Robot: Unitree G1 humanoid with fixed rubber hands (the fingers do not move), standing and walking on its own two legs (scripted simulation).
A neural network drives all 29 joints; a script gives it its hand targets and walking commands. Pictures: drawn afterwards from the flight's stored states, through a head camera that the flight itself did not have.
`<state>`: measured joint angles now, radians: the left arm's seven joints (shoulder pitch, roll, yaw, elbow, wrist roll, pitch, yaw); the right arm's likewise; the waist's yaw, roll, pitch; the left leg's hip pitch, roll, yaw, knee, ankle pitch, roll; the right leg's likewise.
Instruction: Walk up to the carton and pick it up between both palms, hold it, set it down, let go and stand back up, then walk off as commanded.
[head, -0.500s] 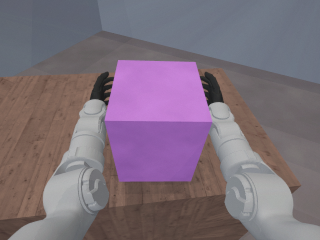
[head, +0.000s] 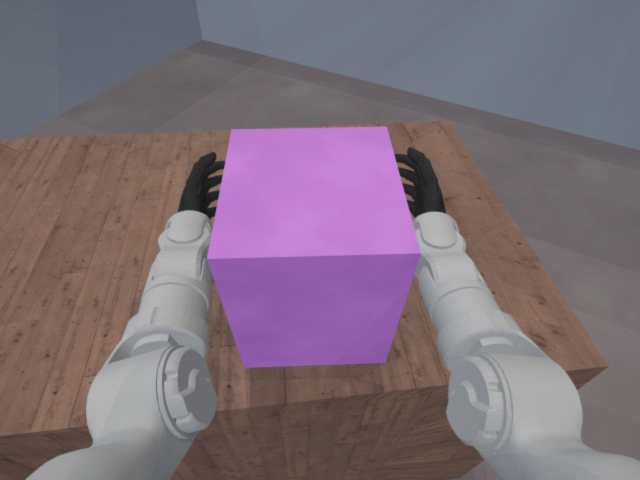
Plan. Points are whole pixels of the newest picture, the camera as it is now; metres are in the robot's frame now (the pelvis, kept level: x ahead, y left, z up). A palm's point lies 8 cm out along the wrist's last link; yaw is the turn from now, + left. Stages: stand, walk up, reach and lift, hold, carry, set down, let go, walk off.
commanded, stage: set down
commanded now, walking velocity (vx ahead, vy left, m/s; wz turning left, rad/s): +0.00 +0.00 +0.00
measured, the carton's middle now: (312, 252) +0.41 +0.04 +0.07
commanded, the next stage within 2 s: none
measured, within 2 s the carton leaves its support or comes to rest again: neither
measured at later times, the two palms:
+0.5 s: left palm (197, 213) +0.42 +0.19 +0.12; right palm (427, 212) +0.43 -0.10 +0.14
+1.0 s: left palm (205, 237) +0.42 +0.18 +0.08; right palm (431, 220) +0.44 -0.12 +0.12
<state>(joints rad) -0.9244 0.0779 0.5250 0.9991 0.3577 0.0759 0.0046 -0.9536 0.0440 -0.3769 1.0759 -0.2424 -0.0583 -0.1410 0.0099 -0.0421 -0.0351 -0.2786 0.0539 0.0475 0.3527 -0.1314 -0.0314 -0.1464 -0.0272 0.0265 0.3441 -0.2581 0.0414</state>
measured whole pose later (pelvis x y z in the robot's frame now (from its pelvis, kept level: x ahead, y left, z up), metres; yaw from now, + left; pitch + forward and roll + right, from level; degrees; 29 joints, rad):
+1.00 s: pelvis -0.01 +0.01 +0.00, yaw +0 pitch +9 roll +0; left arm -0.93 0.09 0.35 1.09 0.07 0.04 0.15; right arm -0.95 -0.09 -0.13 1.08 0.15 -0.02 -0.12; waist 0.02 -0.04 -0.08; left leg -0.41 0.05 0.05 0.35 -0.10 -0.03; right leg -0.28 -0.03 0.03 0.34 -0.22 0.04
